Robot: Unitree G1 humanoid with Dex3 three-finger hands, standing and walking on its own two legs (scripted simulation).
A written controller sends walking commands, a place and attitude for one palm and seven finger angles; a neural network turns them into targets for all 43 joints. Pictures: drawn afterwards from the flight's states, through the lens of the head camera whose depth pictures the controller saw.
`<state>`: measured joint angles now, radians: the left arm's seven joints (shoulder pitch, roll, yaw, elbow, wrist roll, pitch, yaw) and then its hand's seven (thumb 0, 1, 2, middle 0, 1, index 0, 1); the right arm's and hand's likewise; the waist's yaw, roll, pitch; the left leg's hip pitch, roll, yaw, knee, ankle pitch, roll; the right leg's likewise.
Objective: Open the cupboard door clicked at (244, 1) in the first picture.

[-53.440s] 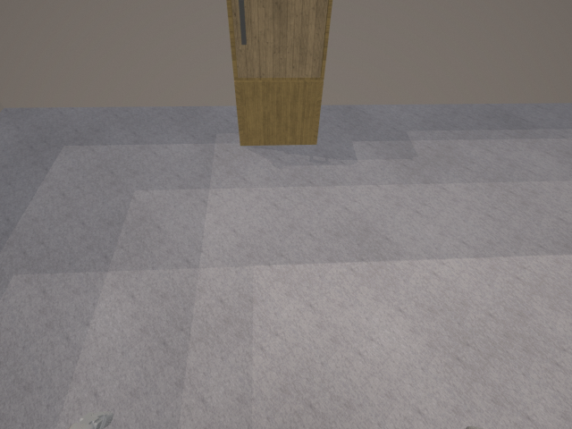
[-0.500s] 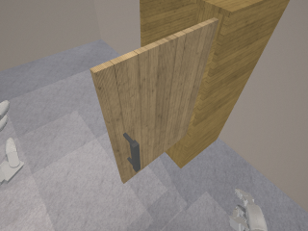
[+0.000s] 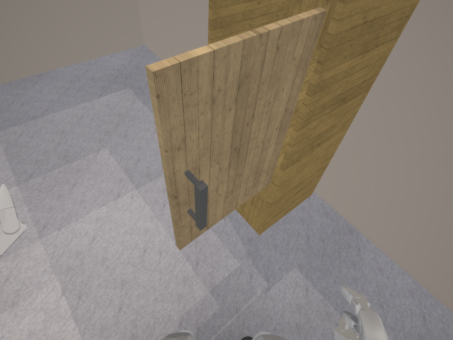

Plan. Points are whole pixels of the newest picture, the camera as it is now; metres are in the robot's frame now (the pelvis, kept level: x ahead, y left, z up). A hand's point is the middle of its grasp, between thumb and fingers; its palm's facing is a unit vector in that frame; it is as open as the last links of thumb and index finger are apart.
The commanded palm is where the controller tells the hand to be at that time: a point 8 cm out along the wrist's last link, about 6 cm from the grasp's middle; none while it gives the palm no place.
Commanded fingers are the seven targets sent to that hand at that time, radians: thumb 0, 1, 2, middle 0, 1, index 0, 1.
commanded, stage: step back with the hand held close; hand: left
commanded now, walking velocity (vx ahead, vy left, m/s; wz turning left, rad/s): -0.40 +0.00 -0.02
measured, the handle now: (195, 201) +0.41 +0.08 -0.06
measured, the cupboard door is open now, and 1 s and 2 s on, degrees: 92 92 92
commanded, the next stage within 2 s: stop stepping back and stand still in 0.46 s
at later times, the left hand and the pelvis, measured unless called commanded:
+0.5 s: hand (41, 297) +0.14 +0.20 +0.18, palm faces +0.24 -0.81 -0.54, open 7.4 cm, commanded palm +0.08 +0.25 +0.20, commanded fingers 0.00 0.90 0.90 -0.20 -0.30 -0.20 -0.30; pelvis -0.08 -0.04 +0.02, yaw -4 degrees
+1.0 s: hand out of the picture +0.02 +0.21 +0.18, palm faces +0.45 -0.80 -0.39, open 7.4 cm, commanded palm -0.05 +0.25 +0.20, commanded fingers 0.00 0.90 0.90 -0.20 -0.30 -0.20 -0.30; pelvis -0.19 -0.05 +0.01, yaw +0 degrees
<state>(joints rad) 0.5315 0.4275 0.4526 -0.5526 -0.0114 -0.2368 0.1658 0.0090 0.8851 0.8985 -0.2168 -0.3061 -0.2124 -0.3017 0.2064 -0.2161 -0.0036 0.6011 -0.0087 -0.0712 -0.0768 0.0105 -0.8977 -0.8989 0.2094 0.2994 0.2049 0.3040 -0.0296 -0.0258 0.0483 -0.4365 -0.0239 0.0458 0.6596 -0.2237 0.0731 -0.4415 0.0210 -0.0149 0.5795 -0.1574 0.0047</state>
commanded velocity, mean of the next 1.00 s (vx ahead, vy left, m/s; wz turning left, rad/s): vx -0.12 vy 0.02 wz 0.02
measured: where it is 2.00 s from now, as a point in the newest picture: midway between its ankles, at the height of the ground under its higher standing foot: outside the picture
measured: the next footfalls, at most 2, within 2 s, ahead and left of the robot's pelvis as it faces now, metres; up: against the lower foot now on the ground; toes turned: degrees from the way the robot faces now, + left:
right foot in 0.30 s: -0.15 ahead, -0.15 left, +0.00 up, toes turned +4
left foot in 0.52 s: +0.00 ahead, +0.04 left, +0.00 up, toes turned -2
